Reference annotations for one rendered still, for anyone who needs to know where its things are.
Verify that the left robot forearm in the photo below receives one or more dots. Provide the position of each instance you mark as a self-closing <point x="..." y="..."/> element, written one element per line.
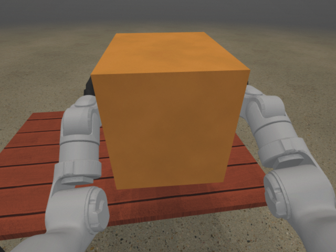
<point x="79" y="146"/>

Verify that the right robot upper arm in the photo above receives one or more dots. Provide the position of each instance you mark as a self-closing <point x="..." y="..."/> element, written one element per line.
<point x="302" y="196"/>

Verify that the left robot upper arm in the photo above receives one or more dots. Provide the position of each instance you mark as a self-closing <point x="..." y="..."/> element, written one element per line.
<point x="74" y="216"/>

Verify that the left robot hand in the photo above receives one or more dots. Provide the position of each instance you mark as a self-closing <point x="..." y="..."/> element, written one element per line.
<point x="89" y="88"/>

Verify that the right robot forearm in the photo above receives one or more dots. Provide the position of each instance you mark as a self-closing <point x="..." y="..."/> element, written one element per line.
<point x="279" y="146"/>

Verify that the table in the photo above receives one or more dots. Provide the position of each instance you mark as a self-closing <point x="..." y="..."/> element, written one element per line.
<point x="27" y="170"/>

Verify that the carton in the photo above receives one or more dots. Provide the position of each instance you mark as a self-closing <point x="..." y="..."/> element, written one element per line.
<point x="169" y="105"/>

